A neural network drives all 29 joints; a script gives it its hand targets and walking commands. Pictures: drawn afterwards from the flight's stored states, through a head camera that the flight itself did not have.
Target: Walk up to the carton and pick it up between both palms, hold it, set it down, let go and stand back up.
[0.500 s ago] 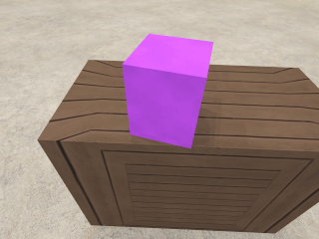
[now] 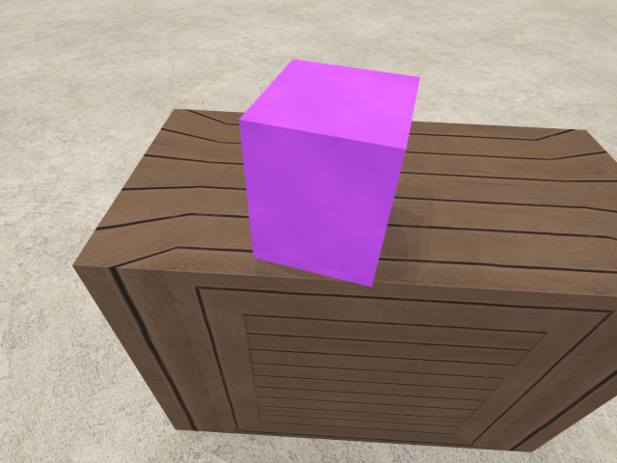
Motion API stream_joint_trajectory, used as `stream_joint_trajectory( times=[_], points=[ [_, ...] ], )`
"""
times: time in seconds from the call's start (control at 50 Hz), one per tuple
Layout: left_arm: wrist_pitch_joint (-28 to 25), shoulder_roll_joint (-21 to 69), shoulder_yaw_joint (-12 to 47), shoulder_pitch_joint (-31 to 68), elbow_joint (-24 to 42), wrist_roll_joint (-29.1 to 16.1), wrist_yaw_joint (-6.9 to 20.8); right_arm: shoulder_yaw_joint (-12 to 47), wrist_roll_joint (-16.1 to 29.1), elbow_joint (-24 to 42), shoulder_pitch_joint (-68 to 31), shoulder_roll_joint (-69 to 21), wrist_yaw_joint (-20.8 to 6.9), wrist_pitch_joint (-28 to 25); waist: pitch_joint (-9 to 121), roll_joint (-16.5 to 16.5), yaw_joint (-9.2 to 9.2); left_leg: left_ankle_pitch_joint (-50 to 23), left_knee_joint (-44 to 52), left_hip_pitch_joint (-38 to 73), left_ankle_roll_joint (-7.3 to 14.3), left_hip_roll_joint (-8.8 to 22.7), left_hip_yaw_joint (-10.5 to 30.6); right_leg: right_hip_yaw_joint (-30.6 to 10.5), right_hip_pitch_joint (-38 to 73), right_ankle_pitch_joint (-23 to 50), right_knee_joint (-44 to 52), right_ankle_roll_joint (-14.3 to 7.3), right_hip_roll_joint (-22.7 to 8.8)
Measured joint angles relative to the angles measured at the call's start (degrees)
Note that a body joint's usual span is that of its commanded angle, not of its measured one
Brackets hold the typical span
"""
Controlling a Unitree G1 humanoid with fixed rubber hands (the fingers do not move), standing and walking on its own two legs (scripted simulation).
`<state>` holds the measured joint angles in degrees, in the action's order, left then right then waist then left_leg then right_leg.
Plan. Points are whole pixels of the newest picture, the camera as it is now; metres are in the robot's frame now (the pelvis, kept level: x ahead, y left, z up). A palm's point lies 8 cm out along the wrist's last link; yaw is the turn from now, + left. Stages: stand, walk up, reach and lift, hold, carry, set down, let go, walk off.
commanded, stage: stand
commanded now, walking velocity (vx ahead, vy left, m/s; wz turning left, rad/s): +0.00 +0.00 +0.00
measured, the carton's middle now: (332, 172) +0.53 -0.03 +0.13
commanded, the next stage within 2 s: none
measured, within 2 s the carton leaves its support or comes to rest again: neither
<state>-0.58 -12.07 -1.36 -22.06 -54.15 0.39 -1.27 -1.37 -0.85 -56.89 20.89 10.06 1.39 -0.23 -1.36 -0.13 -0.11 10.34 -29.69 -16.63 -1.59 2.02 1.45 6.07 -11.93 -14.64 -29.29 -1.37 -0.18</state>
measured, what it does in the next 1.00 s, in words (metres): shifts its weight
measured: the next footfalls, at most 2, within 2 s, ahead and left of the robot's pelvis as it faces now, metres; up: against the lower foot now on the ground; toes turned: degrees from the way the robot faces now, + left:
none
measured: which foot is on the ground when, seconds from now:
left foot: down 0.00-1.00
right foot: down 0.00-1.00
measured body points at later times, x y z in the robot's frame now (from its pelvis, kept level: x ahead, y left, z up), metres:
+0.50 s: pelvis +0.03 -0.01 +0.00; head +0.03 +0.00 +0.45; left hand +0.04 +0.23 -0.15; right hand +0.03 -0.24 -0.15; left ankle +0.06 +0.13 -0.73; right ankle +0.02 -0.10 -0.73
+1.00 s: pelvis +0.05 -0.01 +0.00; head +0.05 -0.02 +0.45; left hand +0.06 +0.22 -0.14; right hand +0.07 -0.24 -0.15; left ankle +0.06 +0.13 -0.73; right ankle +0.02 -0.10 -0.73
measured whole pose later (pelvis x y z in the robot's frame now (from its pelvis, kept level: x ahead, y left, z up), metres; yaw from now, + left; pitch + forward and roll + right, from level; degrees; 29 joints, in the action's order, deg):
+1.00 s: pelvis +0.05 -0.01 +0.00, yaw +0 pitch -3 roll +0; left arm -0.5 -10.0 0.0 -19.5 -57.4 -0.2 -2.3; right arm 0.2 -0.5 -59.9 17.3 9.5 2.8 -0.1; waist -2.3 -0.8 0.2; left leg 13.9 -27.0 -10.1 -2.5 2.3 1.2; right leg 5.8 -5.1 -17.7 -25.7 -1.8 0.3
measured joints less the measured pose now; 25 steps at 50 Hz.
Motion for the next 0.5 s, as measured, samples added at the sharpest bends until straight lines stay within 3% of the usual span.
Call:
stream_joint_trajectory(
  times=[0.5],
  points=[
    [-0.24, 1.22, 0.97, 2.33, -2.18, -0.53, -0.44, 0.90, 0.33, -1.68, -1.62, -0.73, 0.64, -0.25, -0.46, -0.06, 0.01, 1.87, 1.70, 3.40, -0.37, -0.06, -0.07, -0.05, 3.57, -1.74, 2.04, -0.11, 0.04]
  ],
)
